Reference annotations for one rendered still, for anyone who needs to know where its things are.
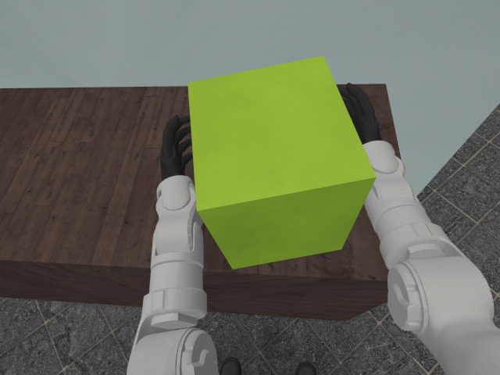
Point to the left robot foot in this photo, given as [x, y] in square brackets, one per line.
[231, 366]

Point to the left robot forearm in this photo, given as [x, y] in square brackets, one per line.
[176, 298]

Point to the robot left upper arm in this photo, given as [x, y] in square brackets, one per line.
[188, 351]

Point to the pedestal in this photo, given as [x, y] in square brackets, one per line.
[79, 171]

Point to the right robot forearm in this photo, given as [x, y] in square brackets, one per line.
[397, 216]

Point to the robot left hand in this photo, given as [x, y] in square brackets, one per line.
[171, 160]

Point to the carton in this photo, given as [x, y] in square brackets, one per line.
[280, 171]

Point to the robot right upper arm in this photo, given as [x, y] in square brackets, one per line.
[446, 303]

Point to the robot right hand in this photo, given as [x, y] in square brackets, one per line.
[361, 113]

